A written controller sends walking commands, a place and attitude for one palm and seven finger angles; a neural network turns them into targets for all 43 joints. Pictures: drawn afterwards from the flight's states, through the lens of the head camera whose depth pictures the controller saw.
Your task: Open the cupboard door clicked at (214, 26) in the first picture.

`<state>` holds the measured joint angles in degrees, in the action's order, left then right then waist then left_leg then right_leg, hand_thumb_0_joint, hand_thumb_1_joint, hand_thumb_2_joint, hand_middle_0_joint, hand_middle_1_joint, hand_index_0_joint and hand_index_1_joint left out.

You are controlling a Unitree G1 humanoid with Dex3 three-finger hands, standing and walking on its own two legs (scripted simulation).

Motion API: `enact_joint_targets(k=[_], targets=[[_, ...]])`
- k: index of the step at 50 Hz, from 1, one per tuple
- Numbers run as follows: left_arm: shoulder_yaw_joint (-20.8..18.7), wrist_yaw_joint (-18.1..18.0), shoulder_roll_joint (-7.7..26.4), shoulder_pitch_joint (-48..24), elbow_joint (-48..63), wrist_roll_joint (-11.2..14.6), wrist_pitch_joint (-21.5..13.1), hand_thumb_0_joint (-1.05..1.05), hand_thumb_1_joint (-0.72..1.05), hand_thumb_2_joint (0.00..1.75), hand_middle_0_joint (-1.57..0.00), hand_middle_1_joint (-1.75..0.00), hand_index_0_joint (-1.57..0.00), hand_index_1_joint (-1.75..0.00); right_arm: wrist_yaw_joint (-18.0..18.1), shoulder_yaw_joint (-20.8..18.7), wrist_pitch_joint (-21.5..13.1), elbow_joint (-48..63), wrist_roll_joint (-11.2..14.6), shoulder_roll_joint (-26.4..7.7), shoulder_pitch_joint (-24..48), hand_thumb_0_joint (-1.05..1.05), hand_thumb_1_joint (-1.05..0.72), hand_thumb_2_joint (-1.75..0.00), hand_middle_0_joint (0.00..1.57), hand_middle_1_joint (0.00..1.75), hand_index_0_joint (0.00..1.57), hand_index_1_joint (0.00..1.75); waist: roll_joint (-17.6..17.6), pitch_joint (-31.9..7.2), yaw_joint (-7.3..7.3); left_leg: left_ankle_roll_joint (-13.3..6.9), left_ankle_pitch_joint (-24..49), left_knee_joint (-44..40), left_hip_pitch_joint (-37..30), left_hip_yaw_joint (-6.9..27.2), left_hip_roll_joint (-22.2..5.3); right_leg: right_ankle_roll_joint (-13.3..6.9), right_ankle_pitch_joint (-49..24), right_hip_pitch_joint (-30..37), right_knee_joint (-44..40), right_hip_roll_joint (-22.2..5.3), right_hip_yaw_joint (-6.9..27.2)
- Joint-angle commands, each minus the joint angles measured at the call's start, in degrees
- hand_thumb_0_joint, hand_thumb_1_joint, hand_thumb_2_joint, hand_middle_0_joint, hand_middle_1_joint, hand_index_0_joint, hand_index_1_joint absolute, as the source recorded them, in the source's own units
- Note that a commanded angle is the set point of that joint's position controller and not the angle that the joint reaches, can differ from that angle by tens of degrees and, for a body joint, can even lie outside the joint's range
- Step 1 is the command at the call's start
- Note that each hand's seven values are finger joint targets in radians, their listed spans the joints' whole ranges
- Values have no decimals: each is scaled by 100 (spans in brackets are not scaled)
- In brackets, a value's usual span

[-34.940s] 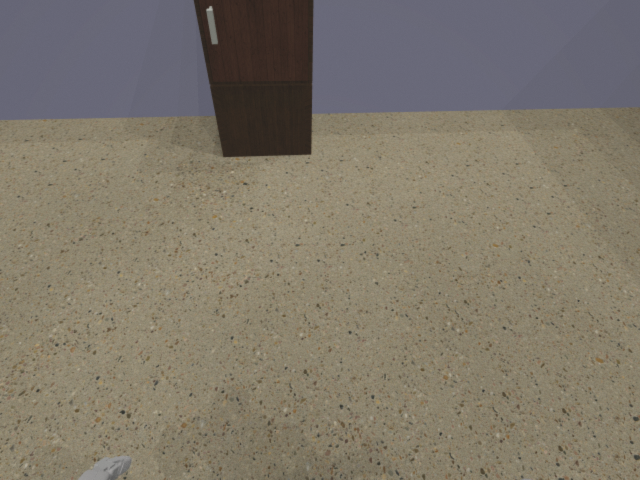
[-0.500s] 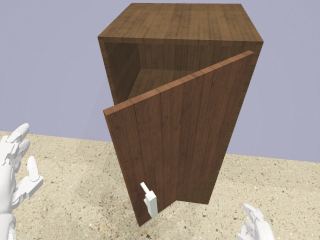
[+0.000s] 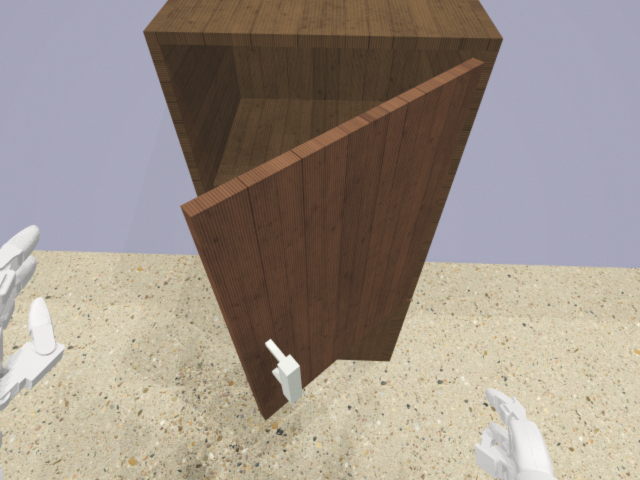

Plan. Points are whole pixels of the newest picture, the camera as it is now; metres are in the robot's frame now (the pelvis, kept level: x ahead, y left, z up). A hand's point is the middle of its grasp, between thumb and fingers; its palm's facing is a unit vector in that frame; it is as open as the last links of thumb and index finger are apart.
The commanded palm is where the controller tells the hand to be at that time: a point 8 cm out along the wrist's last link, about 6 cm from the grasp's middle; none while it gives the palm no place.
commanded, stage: step back with the hand held close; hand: left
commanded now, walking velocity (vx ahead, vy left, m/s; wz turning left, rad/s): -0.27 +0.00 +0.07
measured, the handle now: (282, 371) +0.29 +0.08 -0.11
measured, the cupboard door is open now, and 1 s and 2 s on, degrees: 43 43 43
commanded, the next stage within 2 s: stop stepping back and stand still in 0.78 s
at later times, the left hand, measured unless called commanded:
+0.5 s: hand out of the picture +0.07 +0.29 +0.15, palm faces +0.53 -0.69 -0.49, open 7.4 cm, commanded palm +0.00 +0.32 +0.17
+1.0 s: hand out of the picture -0.01 +0.23 +0.15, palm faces +0.39 -0.80 -0.46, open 7.4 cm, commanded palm -0.09 +0.27 +0.17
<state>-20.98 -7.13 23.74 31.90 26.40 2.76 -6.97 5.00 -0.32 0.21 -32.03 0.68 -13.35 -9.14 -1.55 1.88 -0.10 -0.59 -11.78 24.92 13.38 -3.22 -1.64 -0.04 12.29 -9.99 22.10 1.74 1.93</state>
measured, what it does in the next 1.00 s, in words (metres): walks backwards: right foot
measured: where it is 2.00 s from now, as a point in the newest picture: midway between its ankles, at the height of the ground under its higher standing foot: outside the picture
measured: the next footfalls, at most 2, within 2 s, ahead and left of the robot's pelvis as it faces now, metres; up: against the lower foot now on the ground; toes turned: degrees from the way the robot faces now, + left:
right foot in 0.98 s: -0.35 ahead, -0.12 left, +0.00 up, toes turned -2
left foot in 1.14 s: -0.13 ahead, +0.06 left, +0.00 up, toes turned +0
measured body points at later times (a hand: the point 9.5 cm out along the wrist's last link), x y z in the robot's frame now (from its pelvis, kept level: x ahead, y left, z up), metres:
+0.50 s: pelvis -0.10 +0.01 -0.02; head -0.08 +0.01 +0.43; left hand +0.04 +0.33 +0.18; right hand +0.10 -0.21 -0.10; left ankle +0.01 +0.12 -0.74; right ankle -0.03 -0.11 -0.74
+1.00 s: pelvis -0.23 -0.03 -0.03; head -0.18 -0.01 +0.42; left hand -0.04 +0.27 +0.18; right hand -0.03 -0.23 -0.10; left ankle -0.05 +0.10 -0.74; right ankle -0.39 -0.12 -0.75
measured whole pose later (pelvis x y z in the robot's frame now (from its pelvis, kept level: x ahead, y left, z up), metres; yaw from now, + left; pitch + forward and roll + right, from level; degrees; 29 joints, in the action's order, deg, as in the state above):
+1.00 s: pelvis -0.23 -0.03 -0.03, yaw -1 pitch +6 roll +0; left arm -24.9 -9.3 25.9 29.7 33.9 3.7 -11.6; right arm 1.9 1.5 -8.4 -34.7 -1.3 -8.4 -6.4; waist 2.8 0.0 0.9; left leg -0.2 2.3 22.9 33.5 -7.7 -4.3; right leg -2.6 27.9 -2.7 23.8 2.0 -1.1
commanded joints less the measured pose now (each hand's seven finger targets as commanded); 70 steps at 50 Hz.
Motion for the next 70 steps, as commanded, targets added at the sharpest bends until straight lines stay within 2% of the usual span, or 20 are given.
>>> enact_joint_targets(k=[1, 20, 23, 26, 30, 32, 34, 39, 45, 47, 51, 53, 55, 59, 61, 63, 65, 66, 68, 70], targets=[[-1109, -248, 1159, 203, 1248, 53, -439, 0, 90, 90, -20, -30, -20, -30, 35, -255, -187, 967, -14, -579, 523, 0, -90, -90, 20, 30, 20, 30, -305, -1242, 72, -42, 1990, -174, -425, 126, -213, 103, -2450, 407, 123, -183, -47], [-1042, -287, 880, -547, 1307, -327, -742, 0, 90, 90, -20, -30, -20, -30, 67, -290, -698, 952, -67, -756, 374, 0, -90, -90, 20, 30, 20, 30, -1042, -386, 50, -651, -3517, -1319, 3472, 1158, -948, 241, -160, 1737, 1831, 419, -86], [-1234, -260, 1071, -185, 1378, -232, -807, 0, 90, 90, -20, -30, -20, -30, 14, -327, -781, 904, -92, -683, 261, 0, -90, -90, 20, 30, 20, 30, -326, -439, 0, -436, -2779, -277, 2618, 687, -430, 8, -175, 676, 950, 135, 587], [-997, -305, 1061, -162, 1587, -75, -811, 0, 90, 90, -20, -30, -20, -30, -128, -361, -726, 607, -96, -492, 34, 0, -90, -90, 20, 30, 20, 30, 1221, -729, -126, 131, -1083, 2062, 135, 69, 340, -666, 289, -1957, -766, -1204, 1996], [-830, -383, 1099, -807, 1706, -74, -802, 0, 90, 90, -20, -30, -20, -30, -73, -283, -688, 447, -103, -539, 125, 0, -90, -90, 20, 30, 20, 30, 491, -412, -250, 41, -814, 595, -325, 359, 143, -206, 524, -2328, -291, -658, 982], [-989, -409, 1111, -983, 1692, -131, -883, 0, 90, 90, -20, -30, -20, -30, 51, -259, -770, 560, -81, -770, 339, 0, -90, -90, 20, 30, 20, 30, -1252, -215, -101, -393, -1658, -1237, 1506, 1643, -1104, 199, 728, -840, 1527, 319, 64], [-1251, -406, 1155, -759, 1377, -213, -906, 0, 90, 90, -20, -30, -20, -30, 51, -335, -914, 531, -142, -544, 352, 0, -90, -90, 20, 30, 20, 30, -1471, -854, 12, -844, -2757, -1905, 2675, 2169, -1897, 188, 1041, 533, 3869, 528, 73], [-923, -378, 781, -404, 1447, -21, -759, 0, 90, 90, -20, -30, -20, -30, -166, -433, -1013, 371, -154, -559, 483, 0, -90, -90, 20, 30, 20, 30, -594, -787, 35, -816, -1456, -1262, 1266, 1354, -1628, 140, 1542, -663, 3913, 323, -92], [-788, -347, 915, -526, 1915, 111, -794, 0, 90, 90, -20, -30, -20, -30, -215, -262, -1133, 168, -238, -533, 222, 0, -90, -90, 20, 30, 20, 30, -1378, -1279, -1, -164, -1020, -1707, -302, 919, -1255, -60, 2013, -297, 953, 378, -597], [-1032, -303, 1173, -320, 1945, 110, -862, 0, 90, 90, -20, -30, -20, -30, -227, -253, -1058, 240, -193, -479, 238, 0, -90, -90, 20, 30, 20, 30, -986, -1307, 49, 181, -788, -986, -505, 266, -687, -243, 1315, -129, -641, 209, -629], [-1919, -355, 1995, 73, 2037, 163, -1020, 0, 90, 90, -20, -30, -20, -30, -236, -105, -812, 454, -165, -358, 403, 0, -90, -90, 20, 30, 20, 30, 600, -1467, 142, 90, -292, 1829, -60, -78, -20, -584, -1813, -608, -810, -1632, 774], [-1867, -363, 1783, 215, 1809, 143, -900, 0, 90, 90, -20, -30, -20, -30, -233, -162, -775, 607, 26, -421, 466, 0, -90, -90, 20, 30, 20, 30, 1489, -1597, 154, -28, -381, 1957, 1107, -126, 186, -151, -4691, 803, 120, -1367, 702], [-1547, -365, 1343, 427, 1407, 131, -789, 0, 90, 90, -20, -30, -20, -30, -126, -55, -742, 501, 41, -357, 286, 0, -90, -90, 20, 30, 20, 30, 563, -1372, -44, -139, 168, 1029, 684, -260, 317, -147, -4999, 891, 612, -1197, 302], [-886, -277, 1076, -578, 624, 88, -646, 0, 90, 90, -20, -30, -20, -30, -85, -175, -817, 208, 58, -805, -101, 0, -90, -90, 20, 30, 20, 30, -285, -1113, -282, -802, 3307, 580, -1443, 822, -616, 576, -1611, -1208, 2169, -228, -263], [-705, -254, 937, -525, 435, 30, -580, 0, 90, 90, -20, -30, -20, -30, -111, -197, -851, 223, -25, -698, 65, 0, -90, -90, 20, 30, 20, 30, -869, -616, -77, -961, 1354, -478, -264, 1691, -1197, 311, 1879, -1114, 2166, -79, -209], [-828, -241, 1017, -505, 428, -33, -522, 0, 90, 90, -20, -30, -20, -30, -70, -214, -922, 328, -27, -664, 233, 0, -90, -90, 20, 30, 20, 30, -862, 280, -14, -642, -2071, -1537, 1670, 1425, -1008, 74, 1939, 9, 1561, -84, -469], [-772, -229, 937, -229, 420, -104, -553, 0, 90, 90, -20, -30, -20, -30, -16, -215, -852, 431, 3, -589, 233, 0, -90, -90, 20, 30, 20, 30, -626, 458, 23, -302, -2538, -1194, 2376, 839, -589, -54, 1325, 660, 587, -107, -604], [-780, -212, 988, -161, 609, -125, -590, 0, 90, 90, -20, -30, -20, -30, -30, -233, -827, 489, -11, -543, 184, 0, -90, -90, 20, 30, 20, 30, -82, 306, -14, -128, -2136, -363, 2146, 417, -216, -180, 1507, 408, 4, -382, -219], [-1086, -251, 1433, -303, 1233, -135, -672, 0, 90, 90, -20, -30, -20, -30, -97, -308, -739, 501, -67, -555, 233, 0, -90, -90, 20, 30, 20, 30, 1454, -28, 13, 122, -1341, 2592, 1451, 189, 335, -782, 3218, -1247, -1669, -2029, 2281], [-1006, -257, 1258, -356, 1353, -131, -798, 0, 90, 90, -20, -30, -20, -30, -88, -346, -864, 355, -90, -623, 136, 0, -90, -90, 20, 30, 20, 30, 1165, 255, -115, 157, -753, 3622, 1576, 549, 182, -630, 2275, -1538, -1608, -1915, 2159]])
